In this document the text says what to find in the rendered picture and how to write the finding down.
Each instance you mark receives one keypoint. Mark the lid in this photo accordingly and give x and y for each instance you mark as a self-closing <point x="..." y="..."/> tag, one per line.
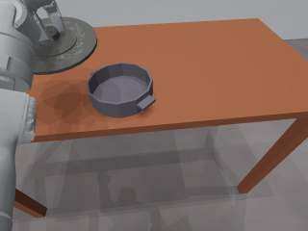
<point x="75" y="45"/>

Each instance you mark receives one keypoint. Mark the robot left forearm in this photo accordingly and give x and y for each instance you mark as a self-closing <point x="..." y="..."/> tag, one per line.
<point x="19" y="33"/>

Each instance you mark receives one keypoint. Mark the pot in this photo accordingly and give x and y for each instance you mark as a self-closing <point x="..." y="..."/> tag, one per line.
<point x="121" y="89"/>

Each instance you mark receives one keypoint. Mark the table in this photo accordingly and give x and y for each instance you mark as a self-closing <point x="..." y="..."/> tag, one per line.
<point x="204" y="73"/>

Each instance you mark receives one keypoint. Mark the left robot upper arm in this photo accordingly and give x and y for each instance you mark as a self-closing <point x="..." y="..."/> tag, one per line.
<point x="18" y="120"/>

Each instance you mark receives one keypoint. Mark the knob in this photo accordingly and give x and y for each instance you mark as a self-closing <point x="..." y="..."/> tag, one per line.
<point x="53" y="32"/>

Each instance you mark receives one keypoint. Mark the robot left hand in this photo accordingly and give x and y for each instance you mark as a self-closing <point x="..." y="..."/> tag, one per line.
<point x="54" y="14"/>

